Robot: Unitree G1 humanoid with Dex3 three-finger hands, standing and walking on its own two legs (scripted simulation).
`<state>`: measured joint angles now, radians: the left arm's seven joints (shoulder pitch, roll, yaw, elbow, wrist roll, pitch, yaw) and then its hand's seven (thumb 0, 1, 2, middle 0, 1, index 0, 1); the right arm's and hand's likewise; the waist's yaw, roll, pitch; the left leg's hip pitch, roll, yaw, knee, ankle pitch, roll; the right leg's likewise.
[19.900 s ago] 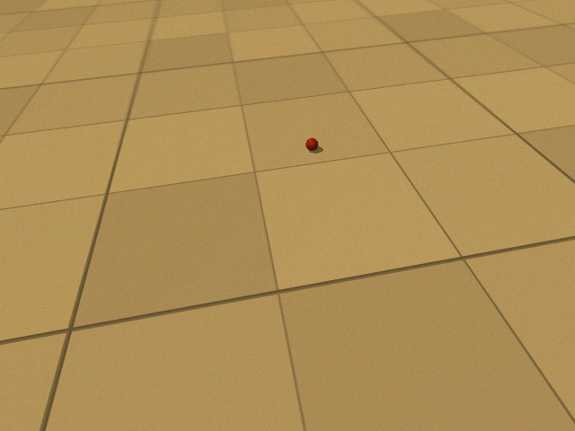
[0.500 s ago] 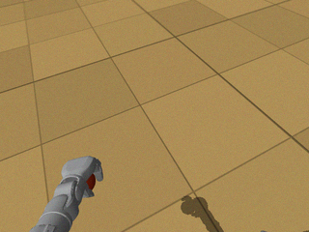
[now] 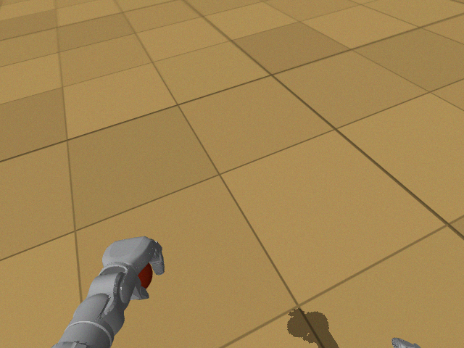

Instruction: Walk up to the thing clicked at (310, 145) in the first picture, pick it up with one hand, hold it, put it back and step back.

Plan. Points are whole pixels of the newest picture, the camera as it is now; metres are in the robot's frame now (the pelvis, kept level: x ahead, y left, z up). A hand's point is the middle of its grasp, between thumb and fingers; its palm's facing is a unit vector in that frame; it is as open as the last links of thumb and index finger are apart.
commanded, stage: hold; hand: left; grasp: from above
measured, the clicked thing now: (133, 275) +0.32 +0.24 -0.08
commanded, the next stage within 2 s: crouch in 1.42 s
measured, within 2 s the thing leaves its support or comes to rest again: neither
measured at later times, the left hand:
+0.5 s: hand (137, 282) +0.28 +0.21 -0.03, palm faces -0.46 -0.08 -0.89, open 7.0 cm
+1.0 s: hand (134, 281) +0.28 +0.21 -0.02, palm faces -0.47 -0.08 -0.88, open 7.2 cm
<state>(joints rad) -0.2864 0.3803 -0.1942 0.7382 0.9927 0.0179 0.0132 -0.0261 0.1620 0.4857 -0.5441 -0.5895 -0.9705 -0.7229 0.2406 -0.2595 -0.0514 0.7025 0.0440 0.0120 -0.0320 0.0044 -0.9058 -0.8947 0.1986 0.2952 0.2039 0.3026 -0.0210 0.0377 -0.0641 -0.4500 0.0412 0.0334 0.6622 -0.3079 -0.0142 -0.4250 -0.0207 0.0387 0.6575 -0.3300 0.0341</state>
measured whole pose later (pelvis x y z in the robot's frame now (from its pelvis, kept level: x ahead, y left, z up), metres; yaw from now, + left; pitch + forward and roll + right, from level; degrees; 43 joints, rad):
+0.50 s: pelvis -0.01 +0.00 +0.01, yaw +0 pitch +3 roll +0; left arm -0.25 0.38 -0.21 0.65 0.99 0.03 -0.03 -0.03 0.17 0.48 -0.53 -0.60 -0.99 -0.74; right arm 0.21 -0.26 -0.04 0.68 0.06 0.04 -0.04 0.01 -0.91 -0.90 0.20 0.30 0.20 0.30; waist 0.00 0.05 -0.03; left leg -0.36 0.04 0.04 0.56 -0.25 -0.02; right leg -0.35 -0.02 0.04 0.58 -0.28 0.03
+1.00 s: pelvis -0.01 +0.00 +0.01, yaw +0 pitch +1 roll +0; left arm -0.24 0.38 -0.21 0.61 0.98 0.04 -0.08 0.00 0.13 0.54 -0.53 -0.63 -0.95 -0.78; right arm 0.19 -0.25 -0.03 0.66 0.07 0.06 -0.05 0.01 -0.91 -0.90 0.20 0.30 0.20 0.30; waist 0.01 0.05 -0.01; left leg -0.29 0.03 0.05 0.50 -0.22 -0.02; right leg -0.28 -0.03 0.05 0.52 -0.25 0.03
